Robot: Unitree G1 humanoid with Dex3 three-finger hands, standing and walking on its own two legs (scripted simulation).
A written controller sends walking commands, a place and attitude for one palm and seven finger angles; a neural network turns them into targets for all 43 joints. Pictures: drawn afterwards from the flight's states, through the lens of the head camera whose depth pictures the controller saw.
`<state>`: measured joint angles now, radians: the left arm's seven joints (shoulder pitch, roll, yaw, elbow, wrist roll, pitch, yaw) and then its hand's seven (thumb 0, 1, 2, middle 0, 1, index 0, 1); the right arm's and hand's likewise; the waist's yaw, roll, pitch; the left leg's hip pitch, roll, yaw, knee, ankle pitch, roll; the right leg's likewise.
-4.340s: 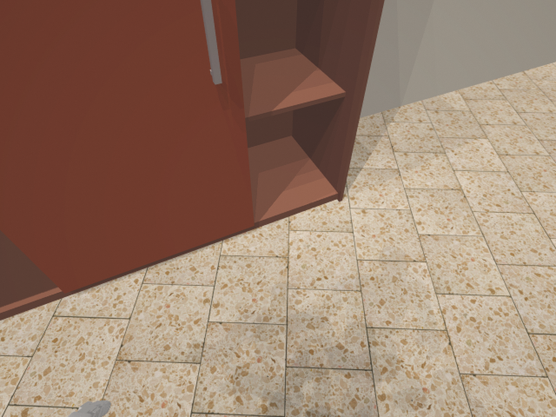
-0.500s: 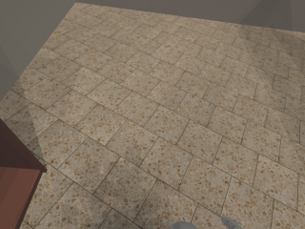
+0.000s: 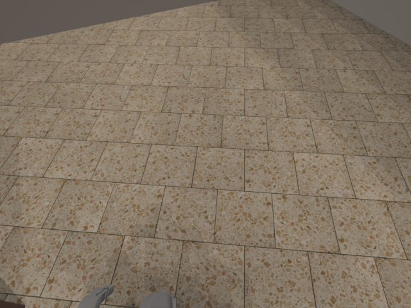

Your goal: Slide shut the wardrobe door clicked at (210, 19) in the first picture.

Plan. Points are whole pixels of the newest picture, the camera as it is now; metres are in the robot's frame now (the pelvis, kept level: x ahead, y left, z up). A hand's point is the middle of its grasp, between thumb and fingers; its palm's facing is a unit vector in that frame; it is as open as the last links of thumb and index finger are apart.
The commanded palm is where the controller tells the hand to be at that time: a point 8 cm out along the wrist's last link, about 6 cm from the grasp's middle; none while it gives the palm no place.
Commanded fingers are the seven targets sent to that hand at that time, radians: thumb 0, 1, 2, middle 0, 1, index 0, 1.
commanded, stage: walk to a spot facing it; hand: left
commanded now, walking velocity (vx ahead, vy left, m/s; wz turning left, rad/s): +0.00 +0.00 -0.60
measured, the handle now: out of the picture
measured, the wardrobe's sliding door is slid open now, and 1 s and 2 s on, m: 0.45 0.45 0.45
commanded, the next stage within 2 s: turn to face it in 0.82 s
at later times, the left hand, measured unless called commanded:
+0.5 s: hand (111, 297) +0.17 +0.23 -0.17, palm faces -0.26 -0.95 -0.16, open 7.4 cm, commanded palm none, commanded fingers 0.00 0.90 0.90 -0.20 -0.30 -0.20 -0.30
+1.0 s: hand (170, 236) +0.30 +0.10 -0.15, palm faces -0.54 -0.81 -0.25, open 7.4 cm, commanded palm none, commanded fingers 0.00 0.90 0.90 -0.20 -0.30 -0.20 -0.30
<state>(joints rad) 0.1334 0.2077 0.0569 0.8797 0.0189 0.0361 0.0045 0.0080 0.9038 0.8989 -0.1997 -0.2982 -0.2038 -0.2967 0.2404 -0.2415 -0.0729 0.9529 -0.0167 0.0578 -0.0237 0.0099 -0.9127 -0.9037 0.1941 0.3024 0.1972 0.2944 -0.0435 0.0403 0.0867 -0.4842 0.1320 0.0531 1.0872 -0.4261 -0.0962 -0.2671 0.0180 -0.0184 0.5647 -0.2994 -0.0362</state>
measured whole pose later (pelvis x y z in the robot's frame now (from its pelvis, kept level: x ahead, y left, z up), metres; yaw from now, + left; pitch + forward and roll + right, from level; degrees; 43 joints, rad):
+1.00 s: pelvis +0.11 -0.01 +0.01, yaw -34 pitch +0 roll +0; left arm 0.18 0.20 0.05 0.91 0.02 0.02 0.00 0.01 0.90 0.90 -0.20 -0.30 -0.20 -0.30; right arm 0.16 -0.22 -0.06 0.91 -0.02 0.03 -0.01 0.01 -0.91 -0.90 0.20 0.30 0.20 0.29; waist -0.02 0.03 0.06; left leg -0.51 0.12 0.02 1.02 -0.36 -0.10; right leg -0.23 0.05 0.00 0.49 -0.26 -0.05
